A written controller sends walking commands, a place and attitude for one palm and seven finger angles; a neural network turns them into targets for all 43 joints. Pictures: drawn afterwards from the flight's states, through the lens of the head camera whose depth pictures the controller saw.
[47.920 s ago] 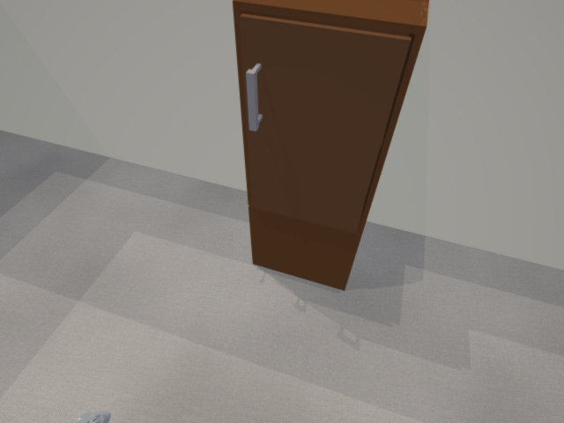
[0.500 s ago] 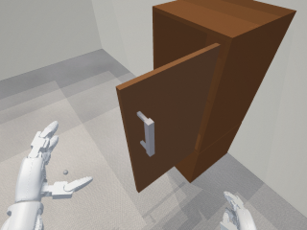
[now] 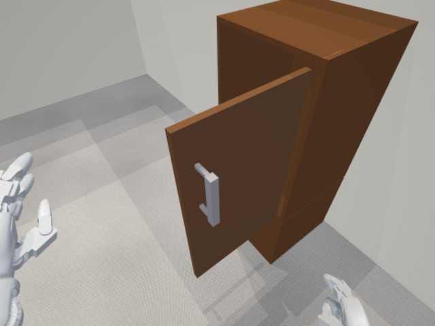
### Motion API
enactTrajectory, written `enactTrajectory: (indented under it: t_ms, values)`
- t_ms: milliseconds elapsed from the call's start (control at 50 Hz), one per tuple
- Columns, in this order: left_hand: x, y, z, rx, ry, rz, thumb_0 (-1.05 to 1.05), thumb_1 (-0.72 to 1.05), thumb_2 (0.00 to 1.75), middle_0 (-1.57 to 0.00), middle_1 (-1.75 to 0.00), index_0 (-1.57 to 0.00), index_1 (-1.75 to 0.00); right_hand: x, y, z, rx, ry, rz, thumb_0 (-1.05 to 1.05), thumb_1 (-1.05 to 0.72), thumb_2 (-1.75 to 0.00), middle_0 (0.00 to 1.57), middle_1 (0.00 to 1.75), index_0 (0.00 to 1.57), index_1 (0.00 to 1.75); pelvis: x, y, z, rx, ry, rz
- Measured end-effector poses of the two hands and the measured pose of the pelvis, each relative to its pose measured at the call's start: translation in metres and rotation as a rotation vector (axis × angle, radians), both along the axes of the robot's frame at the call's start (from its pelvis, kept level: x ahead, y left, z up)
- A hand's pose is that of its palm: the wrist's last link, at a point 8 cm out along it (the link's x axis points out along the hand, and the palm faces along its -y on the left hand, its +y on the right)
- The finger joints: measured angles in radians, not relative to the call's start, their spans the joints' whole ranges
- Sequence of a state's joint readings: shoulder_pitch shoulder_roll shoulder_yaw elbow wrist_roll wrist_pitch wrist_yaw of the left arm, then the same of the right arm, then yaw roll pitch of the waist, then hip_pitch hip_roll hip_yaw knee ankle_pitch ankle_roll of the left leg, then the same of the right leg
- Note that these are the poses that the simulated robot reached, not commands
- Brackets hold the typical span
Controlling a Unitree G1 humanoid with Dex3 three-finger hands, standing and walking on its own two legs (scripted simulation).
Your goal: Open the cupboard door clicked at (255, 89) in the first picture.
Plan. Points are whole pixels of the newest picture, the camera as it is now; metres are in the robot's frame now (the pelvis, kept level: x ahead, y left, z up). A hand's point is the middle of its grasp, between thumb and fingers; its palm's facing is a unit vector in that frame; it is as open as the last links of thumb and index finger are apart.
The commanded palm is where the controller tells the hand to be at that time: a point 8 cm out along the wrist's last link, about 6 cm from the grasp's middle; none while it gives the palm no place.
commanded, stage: draw the hand back to the body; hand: left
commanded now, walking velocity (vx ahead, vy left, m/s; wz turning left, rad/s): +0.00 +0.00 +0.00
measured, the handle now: (207, 195) +0.36 +0.08 +0.04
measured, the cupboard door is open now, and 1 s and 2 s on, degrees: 91 91 91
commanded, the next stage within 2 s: step back with the hand held close in 0.24 s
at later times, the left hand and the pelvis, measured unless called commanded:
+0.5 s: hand (50, 233) +0.18 +0.26 +0.16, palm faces +0.45 -0.78 -0.44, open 7.4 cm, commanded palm +0.12 +0.29 +0.17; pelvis -0.02 -0.01 +0.00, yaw +0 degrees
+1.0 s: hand (13, 285) +0.11 +0.28 +0.15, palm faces +0.43 -0.76 -0.48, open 7.4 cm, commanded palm +0.06 +0.32 +0.17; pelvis -0.09 +0.02 -0.02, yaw -1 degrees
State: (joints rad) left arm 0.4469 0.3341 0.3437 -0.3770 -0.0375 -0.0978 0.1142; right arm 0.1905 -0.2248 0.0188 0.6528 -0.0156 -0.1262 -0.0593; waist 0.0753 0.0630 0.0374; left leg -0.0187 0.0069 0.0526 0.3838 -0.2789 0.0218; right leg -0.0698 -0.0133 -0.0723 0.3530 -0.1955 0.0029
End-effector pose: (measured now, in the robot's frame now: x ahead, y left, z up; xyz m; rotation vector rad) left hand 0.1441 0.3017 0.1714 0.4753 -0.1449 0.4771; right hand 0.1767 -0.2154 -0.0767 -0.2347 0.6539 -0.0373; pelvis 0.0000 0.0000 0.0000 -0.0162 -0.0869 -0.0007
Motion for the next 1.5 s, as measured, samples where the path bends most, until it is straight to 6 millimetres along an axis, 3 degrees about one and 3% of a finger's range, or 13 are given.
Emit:
enactTrajectory:
  t_ms: [180,380,460,660,900,1180,1340,1500]
  values:
    - [-0.004,-0.008,-0.008,-0.025,0.021,-0.013,0.01,0.87,0.89,-0.21,-0.3,-0.21,-0.3,-0.008,-0.004,-0.001,0.0,0.005,-0.009,0.01,-0.9,-0.9,0.2,0.3,0.2,0.3,-0.005,-0.005,0.0,0.001,-0.007,-0.002]
    - [-0.01,-0.011,-0.005,-0.019,0.002,-0.012,0.01,0.89,0.9,-0.21,-0.3,-0.21,-0.3,-0.015,-0.008,-0.001,0.004,-0.002,-0.016,0.01,-0.9,-0.9,0.2,0.3,0.2,0.3,-0.012,-0.009,0.0,0.001,-0.017,-0.003]
    - [-0.008,-0.006,0.005,0.037,-0.027,-0.021,0.01,0.89,0.9,-0.21,-0.3,-0.21,-0.3,-0.019,-0.01,0.0,0.005,0.008,-0.025,0.01,-0.9,-0.9,0.2,0.3,0.2,0.3,-0.017,-0.009,0.0,-0.006,0.021,-0.002]
    - [-0.008,-0.01,-0.007,0.087,0.083,-0.139,0.01,0.89,0.9,-0.21,-0.3,-0.21,-0.3,-0.046,-0.026,0.0,-0.043,0.061,-0.138,0.01,-0.9,-0.9,0.21,0.3,0.2,0.3,-0.033,0.005,-0.003,0.004,0.085,-0.026]
    - [-0.05,0.007,-0.003,0.139,-0.007,-0.126,0.01,0.89,0.9,-0.21,-0.3,-0.21,-0.3,-0.087,-0.012,0.001,-0.066,0.037,-0.143,0.01,-0.9,-0.9,0.2,0.3,0.2,0.3,-0.073,0.016,-0.014,0.015,0.072,-0.024]
    - [-0.096,0.009,-0.005,0.148,-0.157,-0.052,0.01,0.89,0.9,-0.21,-0.3,-0.21,-0.3,-0.143,-0.005,-0.022,-0.08,0.071,-0.121,0.01,-0.9,-0.9,0.21,0.3,0.21,0.3,-0.107,0.012,-0.03,-0.001,0.05,0.029]
    - [-0.112,0.001,0.003,0.194,-0.179,-0.082,0.01,0.89,0.9,-0.21,-0.3,-0.21,-0.3,-0.152,-0.014,-0.03,-0.053,0.069,-0.102,0.01,-0.9,-0.9,0.21,0.3,0.21,0.3,-0.124,0.005,-0.034,0.012,0.049,0.032]
    - [-0.135,0.008,-0.004,0.18,-0.143,-0.151,0.01,0.88,0.9,-0.21,-0.3,-0.21,-0.3,-0.167,-0.011,-0.016,-0.105,0.062,-0.107,0.01,-0.9,-0.9,0.21,0.3,0.2,0.3,-0.155,0.016,-0.031,-0.014,0.068,0.051]
